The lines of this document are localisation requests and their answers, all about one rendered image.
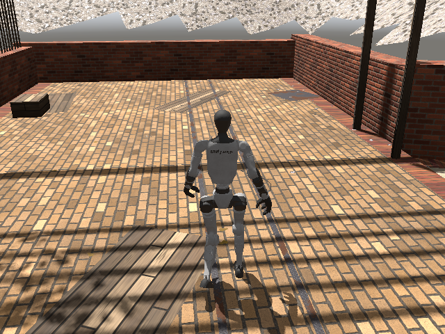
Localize left robot hand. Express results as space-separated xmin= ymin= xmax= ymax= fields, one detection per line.
xmin=184 ymin=186 xmax=200 ymax=198

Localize robot left forearm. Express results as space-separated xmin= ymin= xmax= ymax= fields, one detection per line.
xmin=184 ymin=167 xmax=195 ymax=189

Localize right robot upper arm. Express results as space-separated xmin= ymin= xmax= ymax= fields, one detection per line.
xmin=237 ymin=140 xmax=258 ymax=179

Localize robot left thigh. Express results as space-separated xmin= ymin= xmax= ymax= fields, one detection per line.
xmin=200 ymin=196 xmax=219 ymax=246

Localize robot right foot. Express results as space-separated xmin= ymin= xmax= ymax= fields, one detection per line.
xmin=234 ymin=261 xmax=243 ymax=278

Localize left robot upper arm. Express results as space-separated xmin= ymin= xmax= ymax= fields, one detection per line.
xmin=188 ymin=140 xmax=208 ymax=177

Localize right robot hand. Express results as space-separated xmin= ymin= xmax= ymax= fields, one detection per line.
xmin=256 ymin=196 xmax=272 ymax=215

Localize robot right forearm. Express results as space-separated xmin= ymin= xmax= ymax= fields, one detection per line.
xmin=252 ymin=168 xmax=269 ymax=200

